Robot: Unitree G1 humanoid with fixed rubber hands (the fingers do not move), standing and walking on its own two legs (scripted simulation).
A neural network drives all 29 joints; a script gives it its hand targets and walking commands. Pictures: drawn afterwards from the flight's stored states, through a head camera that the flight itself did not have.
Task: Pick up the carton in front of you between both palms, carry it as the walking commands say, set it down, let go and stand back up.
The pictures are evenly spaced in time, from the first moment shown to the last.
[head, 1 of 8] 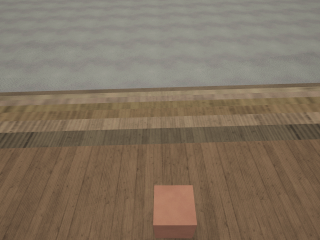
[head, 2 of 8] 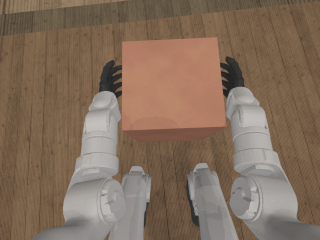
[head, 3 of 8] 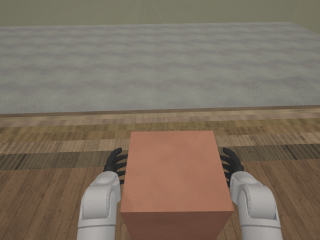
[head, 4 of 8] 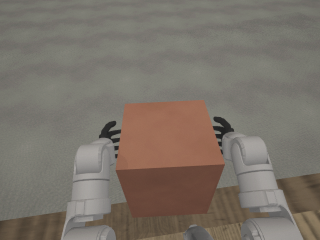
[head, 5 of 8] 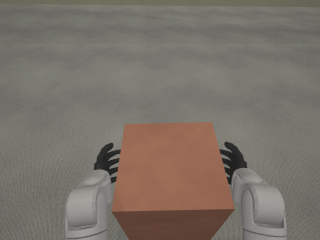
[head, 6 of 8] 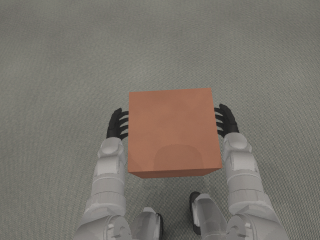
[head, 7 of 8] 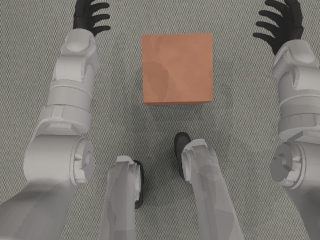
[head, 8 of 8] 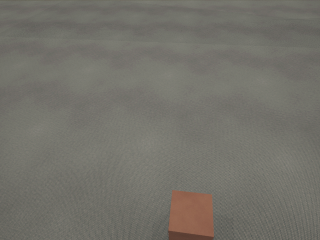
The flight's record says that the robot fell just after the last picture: no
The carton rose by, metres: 0.69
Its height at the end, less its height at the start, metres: -1.06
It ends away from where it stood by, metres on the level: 4.91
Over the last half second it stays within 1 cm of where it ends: yes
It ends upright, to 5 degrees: yes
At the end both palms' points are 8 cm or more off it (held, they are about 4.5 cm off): yes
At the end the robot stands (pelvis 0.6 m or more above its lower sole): yes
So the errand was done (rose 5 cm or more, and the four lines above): yes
